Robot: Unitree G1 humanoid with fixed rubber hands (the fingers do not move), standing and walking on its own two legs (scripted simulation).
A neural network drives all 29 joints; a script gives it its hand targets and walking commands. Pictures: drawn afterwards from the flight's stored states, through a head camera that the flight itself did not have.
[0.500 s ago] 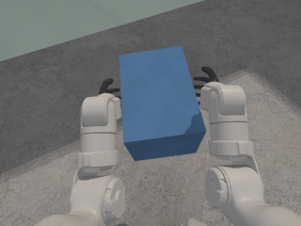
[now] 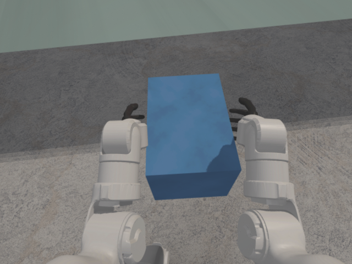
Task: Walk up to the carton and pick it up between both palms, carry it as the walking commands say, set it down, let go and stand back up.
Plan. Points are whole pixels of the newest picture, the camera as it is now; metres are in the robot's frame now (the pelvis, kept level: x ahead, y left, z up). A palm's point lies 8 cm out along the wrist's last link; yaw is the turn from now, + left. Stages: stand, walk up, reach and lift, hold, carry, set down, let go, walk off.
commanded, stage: carry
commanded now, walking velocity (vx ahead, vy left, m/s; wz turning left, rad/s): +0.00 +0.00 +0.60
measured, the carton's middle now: (187, 136) +0.41 -0.01 +0.03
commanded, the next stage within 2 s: none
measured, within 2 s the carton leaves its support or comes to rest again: neither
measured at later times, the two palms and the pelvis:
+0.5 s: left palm (22, 198) +0.22 +0.28 +0.11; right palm (159, 148) +0.31 +0.04 +0.12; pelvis -0.09 +0.03 +0.00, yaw +16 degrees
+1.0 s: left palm out of the picture +0.04 +0.35 +0.11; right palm (96, 209) +0.19 +0.14 +0.13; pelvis -0.18 +0.05 +0.00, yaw +33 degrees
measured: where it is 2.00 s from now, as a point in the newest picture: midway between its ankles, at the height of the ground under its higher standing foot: outside the picture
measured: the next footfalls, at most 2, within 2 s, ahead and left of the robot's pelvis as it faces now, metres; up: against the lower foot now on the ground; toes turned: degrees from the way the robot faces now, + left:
left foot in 0.20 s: -0.01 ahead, +0.16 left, +0.00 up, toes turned +11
right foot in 0.58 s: -0.03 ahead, -0.06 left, +0.00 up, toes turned +13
